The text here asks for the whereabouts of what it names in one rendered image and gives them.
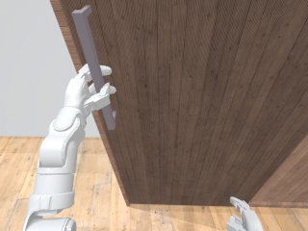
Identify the robot left hand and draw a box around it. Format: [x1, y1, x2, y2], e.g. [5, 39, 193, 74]
[64, 64, 116, 118]

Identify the robot left forearm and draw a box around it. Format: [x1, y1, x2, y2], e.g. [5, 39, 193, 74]
[21, 107, 87, 231]

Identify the robot left upper arm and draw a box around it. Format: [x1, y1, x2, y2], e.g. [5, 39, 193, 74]
[26, 217, 77, 231]

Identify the wardrobe door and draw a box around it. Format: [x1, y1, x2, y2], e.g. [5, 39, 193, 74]
[60, 0, 308, 207]
[250, 134, 308, 203]

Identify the handle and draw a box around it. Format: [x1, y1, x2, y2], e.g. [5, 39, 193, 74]
[71, 5, 116, 130]

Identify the robot right hand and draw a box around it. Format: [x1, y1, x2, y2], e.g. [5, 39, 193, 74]
[226, 196, 264, 231]

